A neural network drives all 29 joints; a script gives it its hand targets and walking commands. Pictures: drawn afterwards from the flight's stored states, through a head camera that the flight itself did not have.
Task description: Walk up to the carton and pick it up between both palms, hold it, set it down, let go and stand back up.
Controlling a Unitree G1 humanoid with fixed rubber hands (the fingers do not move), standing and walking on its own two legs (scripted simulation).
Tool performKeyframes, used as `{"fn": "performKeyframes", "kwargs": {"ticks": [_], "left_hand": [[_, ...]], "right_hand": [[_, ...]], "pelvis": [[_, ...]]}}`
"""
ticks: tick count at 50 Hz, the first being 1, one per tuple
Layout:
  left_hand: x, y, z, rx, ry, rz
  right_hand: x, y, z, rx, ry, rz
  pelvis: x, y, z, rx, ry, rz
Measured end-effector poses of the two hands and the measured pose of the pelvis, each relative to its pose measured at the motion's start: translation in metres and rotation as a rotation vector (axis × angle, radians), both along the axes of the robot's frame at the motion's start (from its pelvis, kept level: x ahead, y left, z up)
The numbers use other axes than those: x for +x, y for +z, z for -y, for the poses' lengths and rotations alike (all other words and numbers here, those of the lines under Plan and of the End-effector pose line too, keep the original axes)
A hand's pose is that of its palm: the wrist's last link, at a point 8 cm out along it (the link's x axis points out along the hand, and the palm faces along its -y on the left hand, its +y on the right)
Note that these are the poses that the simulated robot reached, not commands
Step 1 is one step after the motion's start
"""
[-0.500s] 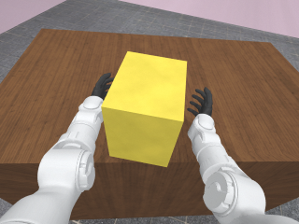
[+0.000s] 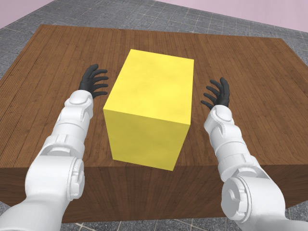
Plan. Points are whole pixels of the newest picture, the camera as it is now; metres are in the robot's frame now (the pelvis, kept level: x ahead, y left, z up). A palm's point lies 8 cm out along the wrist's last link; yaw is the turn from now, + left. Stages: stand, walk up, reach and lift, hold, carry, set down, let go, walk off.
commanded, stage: set down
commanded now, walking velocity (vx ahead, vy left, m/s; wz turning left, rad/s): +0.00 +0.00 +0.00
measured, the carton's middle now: (152, 111) +0.42 +0.02 +0.08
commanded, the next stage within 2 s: none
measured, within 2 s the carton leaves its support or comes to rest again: neither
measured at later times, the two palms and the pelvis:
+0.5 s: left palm (68, 84) +0.43 +0.23 +0.16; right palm (233, 103) +0.38 -0.17 +0.15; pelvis -0.02 +0.00 +0.00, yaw +0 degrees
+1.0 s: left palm (61, 110) +0.38 +0.24 +0.12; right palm (234, 127) +0.32 -0.17 +0.13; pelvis -0.04 +0.01 +0.00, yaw +0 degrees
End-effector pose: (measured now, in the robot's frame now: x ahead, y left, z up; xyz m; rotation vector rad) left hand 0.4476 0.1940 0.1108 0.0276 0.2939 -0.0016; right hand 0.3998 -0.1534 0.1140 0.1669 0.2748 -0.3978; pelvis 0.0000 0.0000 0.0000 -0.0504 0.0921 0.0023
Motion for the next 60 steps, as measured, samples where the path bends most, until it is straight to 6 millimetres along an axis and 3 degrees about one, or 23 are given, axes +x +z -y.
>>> {"fn": "performKeyframes", "kwargs": {"ticks": [18, 23, 35, 42, 60], "left_hand": [[-0.012, 0.043, -0.018, -0.04, 0.012, 0.043], [-0.017, 0.045, -0.028, -0.035, 0.021, 0.027], [-0.032, 0.044, -0.037, -0.033, 0.013, 0.015], [-0.047, 0.031, -0.039, -0.031, -0.01, 0.003], [-0.102, -0.016, -0.05, 0.013, -0.033, -0.032]], "right_hand": [[-0.017, 0.029, 0.023, 0.008, -0.028, 0.008], [-0.02, 0.04, 0.019, 0.004, -0.013, 0.03], [-0.033, 0.043, 0.011, -0.011, 0.015, 0.019], [-0.048, 0.033, 0.009, -0.031, 0.023, -0.001], [-0.112, -0.002, 0.018, -0.03, 0.003, -0.018]], "pelvis": [[-0.016, -0.001, -0.003, -0.004, 0.001, 0.022], [-0.02, -0.001, -0.004, -0.005, 0.001, 0.027], [-0.028, -0.001, -0.006, -0.008, 0.002, 0.039], [-0.033, -0.001, -0.007, -0.009, 0.002, 0.047], [-0.039, -0.002, -0.008, -0.011, 0.003, 0.067]]}}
